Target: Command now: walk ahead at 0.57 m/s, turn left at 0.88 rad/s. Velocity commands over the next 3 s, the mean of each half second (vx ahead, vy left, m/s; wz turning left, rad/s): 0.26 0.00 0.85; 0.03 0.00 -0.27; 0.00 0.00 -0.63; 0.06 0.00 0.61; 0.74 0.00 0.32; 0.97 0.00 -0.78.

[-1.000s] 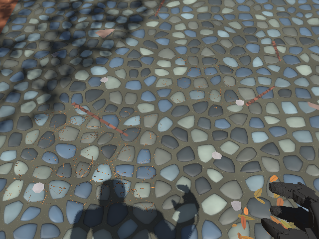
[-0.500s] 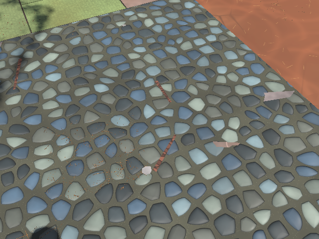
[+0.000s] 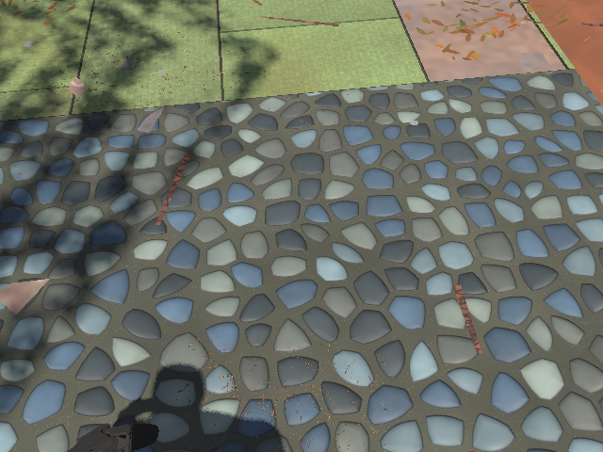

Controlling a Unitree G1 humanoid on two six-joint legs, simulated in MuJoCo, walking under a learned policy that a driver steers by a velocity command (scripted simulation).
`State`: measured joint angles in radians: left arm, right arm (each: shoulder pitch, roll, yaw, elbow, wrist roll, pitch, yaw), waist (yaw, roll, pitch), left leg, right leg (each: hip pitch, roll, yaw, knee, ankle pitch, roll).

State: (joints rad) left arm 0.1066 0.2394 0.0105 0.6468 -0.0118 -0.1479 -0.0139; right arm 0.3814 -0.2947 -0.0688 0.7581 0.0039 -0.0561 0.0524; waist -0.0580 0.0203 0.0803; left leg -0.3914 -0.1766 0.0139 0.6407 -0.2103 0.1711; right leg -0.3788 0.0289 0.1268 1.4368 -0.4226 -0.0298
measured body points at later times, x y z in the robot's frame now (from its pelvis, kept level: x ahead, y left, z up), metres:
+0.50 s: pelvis +0.25 -0.06 +0.02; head +0.29 -0.03 +0.47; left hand +0.25 +0.24 -0.08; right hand +0.56 -0.22 -0.06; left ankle +0.19 +0.05 -0.65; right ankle +0.39 -0.12 -0.71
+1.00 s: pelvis +0.27 -0.06 +0.02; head +0.31 -0.07 +0.47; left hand +0.33 +0.24 -0.08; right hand +0.51 -0.28 -0.08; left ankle +0.22 +0.06 -0.71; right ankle +0.31 -0.18 -0.70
